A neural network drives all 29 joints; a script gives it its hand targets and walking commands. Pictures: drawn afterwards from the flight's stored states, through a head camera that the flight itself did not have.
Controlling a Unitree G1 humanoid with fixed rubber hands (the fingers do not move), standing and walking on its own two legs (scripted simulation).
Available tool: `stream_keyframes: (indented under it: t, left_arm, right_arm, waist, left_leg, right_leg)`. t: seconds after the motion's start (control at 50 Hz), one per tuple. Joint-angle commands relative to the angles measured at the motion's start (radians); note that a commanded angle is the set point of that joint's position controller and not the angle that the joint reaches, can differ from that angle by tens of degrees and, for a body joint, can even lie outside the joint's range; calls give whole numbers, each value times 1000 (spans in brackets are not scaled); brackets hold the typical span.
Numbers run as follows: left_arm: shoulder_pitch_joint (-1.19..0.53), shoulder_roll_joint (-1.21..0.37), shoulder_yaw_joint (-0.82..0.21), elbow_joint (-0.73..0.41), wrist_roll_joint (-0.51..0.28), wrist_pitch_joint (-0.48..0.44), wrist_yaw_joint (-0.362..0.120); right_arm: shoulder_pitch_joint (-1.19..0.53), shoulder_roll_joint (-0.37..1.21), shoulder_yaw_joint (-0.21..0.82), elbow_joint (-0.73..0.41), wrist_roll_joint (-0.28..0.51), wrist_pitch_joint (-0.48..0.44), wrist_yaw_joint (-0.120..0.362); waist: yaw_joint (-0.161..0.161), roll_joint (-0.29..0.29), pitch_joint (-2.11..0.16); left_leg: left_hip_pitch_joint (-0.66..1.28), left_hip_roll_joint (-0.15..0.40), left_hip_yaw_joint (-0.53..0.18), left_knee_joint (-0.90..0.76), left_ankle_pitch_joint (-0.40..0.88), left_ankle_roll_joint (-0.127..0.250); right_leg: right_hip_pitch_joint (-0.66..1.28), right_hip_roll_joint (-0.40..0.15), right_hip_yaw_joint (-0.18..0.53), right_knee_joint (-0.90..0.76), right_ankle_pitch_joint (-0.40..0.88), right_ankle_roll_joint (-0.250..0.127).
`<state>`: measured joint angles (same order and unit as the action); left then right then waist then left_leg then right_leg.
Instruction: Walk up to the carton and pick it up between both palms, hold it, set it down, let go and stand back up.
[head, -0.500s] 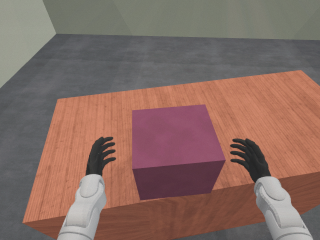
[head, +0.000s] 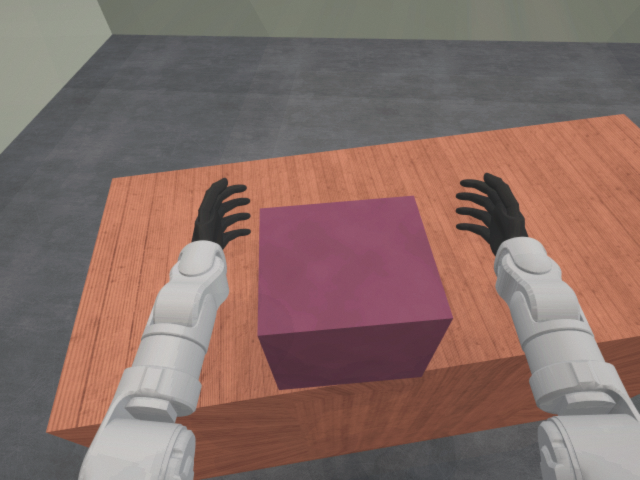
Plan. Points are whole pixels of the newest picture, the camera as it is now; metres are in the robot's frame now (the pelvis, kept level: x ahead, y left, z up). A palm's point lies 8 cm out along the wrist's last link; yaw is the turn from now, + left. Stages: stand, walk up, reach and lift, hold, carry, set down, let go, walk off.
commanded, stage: reach and lift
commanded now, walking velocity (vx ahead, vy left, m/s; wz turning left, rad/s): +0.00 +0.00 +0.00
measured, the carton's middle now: (344, 296) +0.36 -0.04 -0.03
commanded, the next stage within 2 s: none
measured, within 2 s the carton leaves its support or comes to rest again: neither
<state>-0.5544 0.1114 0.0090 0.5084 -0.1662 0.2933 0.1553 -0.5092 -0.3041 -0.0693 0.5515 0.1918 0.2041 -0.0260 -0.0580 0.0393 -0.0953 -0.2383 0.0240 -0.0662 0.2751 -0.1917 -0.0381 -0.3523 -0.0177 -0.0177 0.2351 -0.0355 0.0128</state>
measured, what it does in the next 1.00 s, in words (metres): stands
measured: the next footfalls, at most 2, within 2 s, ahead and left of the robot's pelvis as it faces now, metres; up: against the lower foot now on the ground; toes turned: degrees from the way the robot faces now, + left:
none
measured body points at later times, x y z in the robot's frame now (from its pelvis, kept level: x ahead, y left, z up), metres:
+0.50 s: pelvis -0.01 +0.02 +0.00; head +0.05 +0.01 +0.44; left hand +0.42 +0.13 +0.05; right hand +0.40 -0.24 +0.05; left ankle -0.04 +0.15 -0.75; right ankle +0.04 -0.13 -0.75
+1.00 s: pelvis -0.03 -0.01 -0.01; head +0.08 -0.04 +0.42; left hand +0.42 +0.12 +0.01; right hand +0.40 -0.23 +0.00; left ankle -0.04 +0.15 -0.75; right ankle +0.04 -0.13 -0.75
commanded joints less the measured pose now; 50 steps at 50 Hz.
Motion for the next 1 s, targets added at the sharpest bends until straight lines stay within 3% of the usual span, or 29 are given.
stream_keyframes:
  t: [0.0,0.02,0.1,0.26,0.38,0.5,0.56,0.64,0.74,0.86,0.98]
  left_arm:
    - [-398,160,51,-169,-8,-18,9]
    - [-406,169,62,-162,-1,-15,11]
    - [-438,140,32,-180,-31,-33,27]
    - [-543,74,-19,-68,-31,-100,43]
    - [-584,50,-15,38,-7,-188,58]
    - [-613,46,6,111,15,-258,64]
    - [-648,57,25,147,9,-291,53]
    - [-690,115,78,217,23,-311,36]
    - [-631,109,83,307,14,-358,-2]
    - [-620,143,105,373,24,-427,-45]
    - [-649,144,115,359,43,-487,-63]
  right_arm:
    - [-388,-184,-47,-174,16,-15,0]
    - [-401,-182,-50,-159,22,-12,4]
    - [-449,-205,-38,-158,39,-36,16]
    - [-529,-229,-59,67,22,-130,58]
    - [-563,-271,-99,206,-15,-231,81]
    - [-608,-256,-88,262,-24,-296,88]
    - [-666,-241,-55,241,-19,-319,81]
    - [-702,-227,-23,267,-14,-321,66]
    - [-663,-145,48,252,-4,-340,50]
    - [-637,-103,49,252,-44,-373,22]
    - [-640,-74,2,230,-105,-407,-18]
  waist:
    - [-11,-143,-576]
    - [3,-137,-576]
    - [-3,-108,-614]
    - [-17,-7,-602]
    - [-36,9,-657]
    - [-34,-26,-721]
    - [-28,-76,-762]
    - [-6,-111,-766]
    - [20,-161,-769]
    - [9,-177,-791]
    - [-20,-143,-879]
  left_leg:
    - [-98,-97,47,-58,275,8]
    - [-99,-97,49,-57,284,8]
    - [-85,-90,51,-36,358,0]
    - [-30,-62,41,20,400,-38]
    - [-2,-57,35,66,424,-59]
    - [-59,-72,42,81,392,-52]
    - [-152,-85,51,74,336,-37]
    - [-295,-97,65,35,179,-14]
    - [-425,-99,74,5,100,7]
    - [-504,-98,74,6,81,13]
    - [-519,-95,70,11,110,9]
  right_leg:
    - [628,24,10,122,630,41]
    - [633,25,12,122,628,40]
    - [598,42,0,120,602,25]
    - [350,71,-19,67,325,-22]
    - [253,74,-30,62,259,-37]
    - [287,71,-27,93,300,-22]
    - [348,67,-20,129,361,-4]
    - [440,49,3,164,358,21]
    - [490,38,23,189,349,54]
    - [504,27,44,213,381,73]
    - [523,27,47,232,436,64]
